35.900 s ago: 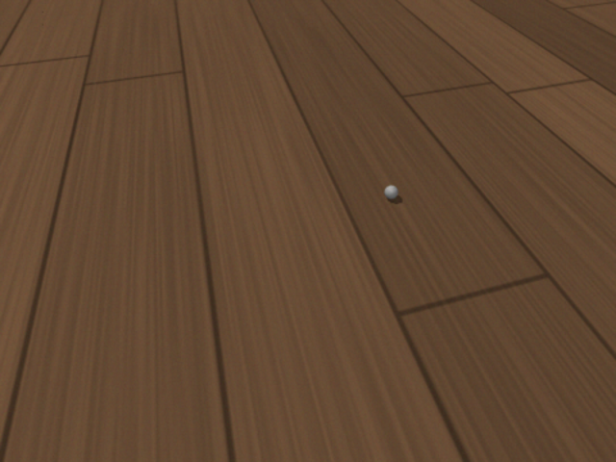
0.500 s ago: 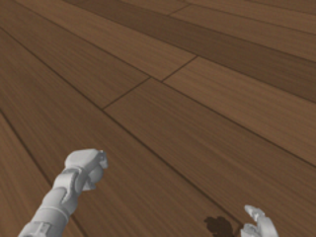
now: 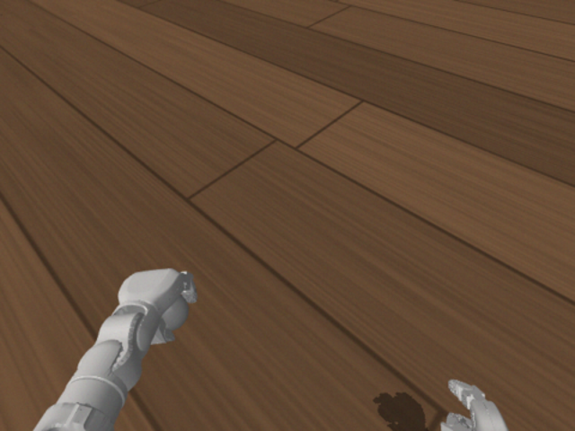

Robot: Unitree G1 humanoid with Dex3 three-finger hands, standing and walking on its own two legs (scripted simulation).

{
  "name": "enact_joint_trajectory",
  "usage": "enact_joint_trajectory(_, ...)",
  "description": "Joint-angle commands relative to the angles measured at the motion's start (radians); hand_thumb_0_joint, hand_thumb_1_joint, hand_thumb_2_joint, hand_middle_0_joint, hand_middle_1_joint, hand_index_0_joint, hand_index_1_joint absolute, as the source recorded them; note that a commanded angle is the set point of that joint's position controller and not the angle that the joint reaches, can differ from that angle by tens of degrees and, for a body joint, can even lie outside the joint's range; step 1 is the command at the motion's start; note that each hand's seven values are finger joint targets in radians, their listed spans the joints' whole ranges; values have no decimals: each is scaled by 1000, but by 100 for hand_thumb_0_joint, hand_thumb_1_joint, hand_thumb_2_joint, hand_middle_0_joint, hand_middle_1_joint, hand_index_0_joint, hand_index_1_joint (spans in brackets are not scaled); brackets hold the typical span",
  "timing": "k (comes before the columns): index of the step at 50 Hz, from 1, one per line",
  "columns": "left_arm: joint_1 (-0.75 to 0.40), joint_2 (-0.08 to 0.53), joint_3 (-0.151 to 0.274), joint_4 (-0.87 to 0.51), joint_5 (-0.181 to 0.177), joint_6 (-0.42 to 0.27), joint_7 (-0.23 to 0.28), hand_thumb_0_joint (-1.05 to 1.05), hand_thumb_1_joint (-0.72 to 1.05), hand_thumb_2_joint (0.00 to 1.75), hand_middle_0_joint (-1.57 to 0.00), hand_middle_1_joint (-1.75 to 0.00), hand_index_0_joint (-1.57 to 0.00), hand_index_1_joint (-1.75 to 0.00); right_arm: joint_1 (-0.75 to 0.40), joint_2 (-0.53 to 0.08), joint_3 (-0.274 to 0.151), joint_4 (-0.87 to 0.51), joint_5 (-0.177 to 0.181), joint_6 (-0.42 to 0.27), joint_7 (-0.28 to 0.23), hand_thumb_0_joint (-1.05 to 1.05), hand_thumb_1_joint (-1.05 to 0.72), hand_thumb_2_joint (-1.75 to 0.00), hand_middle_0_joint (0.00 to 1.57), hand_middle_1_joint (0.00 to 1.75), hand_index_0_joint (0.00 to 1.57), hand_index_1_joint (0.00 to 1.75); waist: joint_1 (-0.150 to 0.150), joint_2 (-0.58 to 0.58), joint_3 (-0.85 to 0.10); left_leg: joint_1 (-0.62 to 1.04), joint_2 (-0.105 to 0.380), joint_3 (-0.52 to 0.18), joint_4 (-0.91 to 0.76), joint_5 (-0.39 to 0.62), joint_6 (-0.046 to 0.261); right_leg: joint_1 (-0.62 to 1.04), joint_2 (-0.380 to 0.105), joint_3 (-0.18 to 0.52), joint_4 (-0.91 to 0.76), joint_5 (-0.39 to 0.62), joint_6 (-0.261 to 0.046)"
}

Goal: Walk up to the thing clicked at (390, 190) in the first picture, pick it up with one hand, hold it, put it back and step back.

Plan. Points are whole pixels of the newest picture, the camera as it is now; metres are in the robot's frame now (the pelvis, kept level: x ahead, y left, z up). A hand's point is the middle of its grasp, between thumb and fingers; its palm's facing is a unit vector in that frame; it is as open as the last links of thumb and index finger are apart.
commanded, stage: crouch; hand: left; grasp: from above
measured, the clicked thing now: (169, 311) +0.32 +0.22 -0.06
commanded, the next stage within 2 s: lower in 1.96 s
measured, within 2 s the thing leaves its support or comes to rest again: neither
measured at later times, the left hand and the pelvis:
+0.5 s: hand (175, 341) +0.31 +0.24 -0.16, palm faces -0.42 +0.03 -0.91, open 8.4 cm; pelvis -0.02 +0.00 -0.06, yaw +1 degrees
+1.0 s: hand (196, 367) +0.34 +0.27 -0.42, palm faces -0.47 -0.02 -0.88, open 8.4 cm; pelvis -0.07 +0.01 -0.27, yaw -1 degrees
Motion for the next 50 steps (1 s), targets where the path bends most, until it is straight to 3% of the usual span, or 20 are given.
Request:
enact_joint_trajectory(1, -312, 189, 90, -157, -1, 15, 48, 0, 48, 60, -78, -80, -84, -73, -75, -129, -43, -132, -2, -38, 1, 0, -89, -90, 20, 30, 20, 30, -1, -57, -251, 142, -55, 18, -27, 195, 36, 27, 59, -44, -80, 194, -32)
enact_joint_trajectory(6, -249, 174, 78, -81, 11, -1, 48, 0, 48, 59, -79, -79, -85, -73, -66, -132, -42, -138, -1, -27, 3, 0, -89, -90, 20, 30, 20, 30, -9, -84, -190, 94, -51, 11, -34, 146, 33, -8, 65, -48, -77, 136, -40)
enact_joint_trajectory(9, -226, 182, 102, -36, 25, -29, 81, 0, 49, 60, -81, -76, -87, -71, -62, -129, -41, -141, -4, -20, 6, 0, -90, -90, 20, 30, 20, 30, -15, -101, -164, 55, -59, 11, -10, 114, 38, -36, 56, -44, -70, 110, -37)
enact_joint_trajectory(11, -275, 177, 100, -2, 41, -54, 120, 0, 50, 62, -83, -77, -88, -72, -53, -126, -42, -129, -14, -17, 9, 0, -90, -90, 20, 30, 20, 30, -27, -87, -162, 16, -59, 6, 18, 96, 33, -81, 56, -46, -39, 92, -41)
enact_joint_trajectory(14, -378, 208, 120, 22, 86, -80, 195, 0, 49, 56, -80, -76, -87, -70, -21, -137, -57, -105, -31, -15, 15, 0, -90, -90, 20, 30, 20, 30, -53, -38, -258, -19, -58, 4, 115, 108, 30, -158, 52, -42, 51, 114, -42)
enact_joint_trajectory(16, -448, 189, 111, 65, 112, -92, 247, 0, 48, 57, -80, -78, -87, -71, 9, -145, -67, -79, -46, -19, 23, 0, -90, -90, 20, 30, 20, 30, -75, -35, -313, -82, -48, -5, 217, 118, 24, -250, 56, -46, 143, 127, -41)
enact_joint_trajectory(18, -445, 188, 122, 141, 148, -99, 301, 0, 48, 60, -81, -78, -87, -71, 36, -150, -78, -63, -59, -26, 32, 0, -90, -90, 20, 30, 20, 30, -79, -6, -368, -166, -46, -9, 332, 101, 18, -362, 54, -47, 246, 109, -45)
enact_joint_trajectory(20, -464, 160, 112, 190, 164, -104, 342, 0, 49, 57, -81, -76, -87, -70, 52, -150, -88, -63, -66, -29, 40, 0, -90, -90, 20, 30, 20, 30, -86, -14, -415, -263, -44, -14, 426, 83, 15, -442, 58, -49, 331, 92, -49)
enact_joint_trajectory(23, -520, 180, 126, 276, 185, -96, 383, 0, 54, 58, -83, -79, -90, -71, 74, -161, -95, -54, -73, -40, 44, 0, -91, -90, 20, 30, 20, 30, -93, 4, -482, -393, -40, -21, 545, 62, 22, -557, 61, -54, 436, 64, -49)
enact_joint_trajectory(27, -544, 202, 143, 427, 184, -82, 409, 0, 54, 56, -82, -80, -89, -72, 95, -169, -99, -38, -83, -63, 44, 0, -90, -90, 20, 30, 20, 30, -97, -19, -488, -616, -41, -37, 669, -32, 28, -712, 66, -72, 577, -25, -56)
enact_joint_trajectory(34, -689, 275, 193, 371, 180, -86, 436, 0, 47, 57, -79, -77, -86, -70, 119, -183, -104, -17, -106, -100, 33, 0, -90, -90, 20, 30, 20, 30, -119, 93, -707, -772, -27, -79, 878, -136, 27, -977, 59, -92, 822, -115, -63)
enact_joint_trajectory(35, -697, 314, 219, 353, 184, -86, 437, 0, 47, 58, -79, -78, -86, -71, 116, -185, -106, -18, -107, -102, 32, 0, -91, -90, 20, 30, 20, 30, -113, 99, -742, -795, -27, -77, 901, -143, 29, -985, 58, -92, 847, -119, -66)
enact_joint_trajectory(36, -681, 346, 242, 369, 190, -84, 438, 0, 44, 60, -78, -77, -84, -71, 118, -190, -105, -15, -109, -103, 31, 0, -91, -90, 20, 30, 20, 30, -108, 98, -741, -819, -24, -89, 912, -171, 27, -1018, 57, -96, 872, -146, -67)
enact_joint_trajectory(38, -697, 313, 221, 422, 192, -81, 434, 0, 39, 64, -75, -78, -80, -72, 117, -184, -97, -11, -117, -108, 34, 0, -91, -90, 20, 30, 20, 30, -138, 71, -712, -899, -26, -93, 955, -237, 31, -1092, 58, -99, 907, -197, -68)
enact_joint_trajectory(40, -739, 328, 229, 435, 195, -86, 428, 0, 39, 60, -73, -78, -79, -71, 120, -192, -100, 0, -123, -117, 35, 0, -90, -90, 20, 30, 20, 30, -146, 90, -719, -927, -23, -118, 984, -285, 27, -1177, 57, -107, 957, -242, -69)
enact_joint_trajectory(42, -729, 360, 252, 450, 185, -95, 416, 0, 42, 61, -75, -78, -81, -71, 125, -202, -100, 1, -127, -125, 44, 0, -90, -90, 20, 30, 20, 30, -140, 99, -741, -946, -22, -141, 1015, -312, 25, -1242, 54, -118, 1007, -273, -71)
enact_joint_trajectory(44, -762, 358, 249, 438, 181, -114, 408, 0, 48, 61, -80, -77, -86, -70, 131, -199, -99, 5, -130, -134, 51, 0, -90, -90, 20, 30, 20, 30, -156, 98, -760, -991, -26, -141, 1057, -343, 28, -1272, 55, -122, 1041, -290, -73)
enact_joint_trajectory(45, -711, 349, 247, 490, 184, -118, 403, 0, 51, 63, -82, -78, -89, -72, 131, -199, -95, 8, -133, -137, 58, 0, -90, -90, 20, 30, 20, 30, -162, 73, -736, -1026, -27, -144, 1078, -358, 31, -1294, 52, -125, 1054, -301, -71)
enact_joint_trajectory(46, -755, 370, 255, 457, 182, -130, 403, 0, 51, 63, -82, -78, -89, -71, 132, -199, -92, 9, -132, -142, 61, 0, -90, -90, 20, 30, 20, 30, -164, 72, -746, -1051, -29, -142, 1097, -387, 32, -1315, 54, -124, 1069, -326, -73)
enact_joint_trajectory(50, -780, 429, 291, 442, 197, -165, 410, 0, 56, 67, -87, -77, -93, -71, 144, -210, -84, 26, -143, -155, 77, 0, -90, -90, 20, 30, 20, 30, -160, 125, -806, -1074, -30, -137, 1183, -354, 31, -1381, 48, -125, 1145, -301, -73)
